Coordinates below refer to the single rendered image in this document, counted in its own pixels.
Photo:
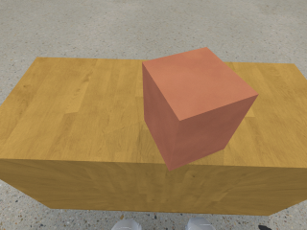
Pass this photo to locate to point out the left robot thigh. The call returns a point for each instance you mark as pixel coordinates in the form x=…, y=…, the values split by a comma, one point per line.
x=127, y=224

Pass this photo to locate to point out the robot thigh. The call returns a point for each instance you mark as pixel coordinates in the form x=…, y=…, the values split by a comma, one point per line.
x=127, y=224
x=199, y=223

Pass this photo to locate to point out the pedestal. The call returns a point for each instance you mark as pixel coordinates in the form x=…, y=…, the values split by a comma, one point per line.
x=73, y=137

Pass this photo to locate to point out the right robot thigh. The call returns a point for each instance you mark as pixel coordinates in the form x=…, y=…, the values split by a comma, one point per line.
x=199, y=223

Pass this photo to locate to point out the carton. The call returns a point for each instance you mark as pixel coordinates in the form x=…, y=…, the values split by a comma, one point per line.
x=193, y=103

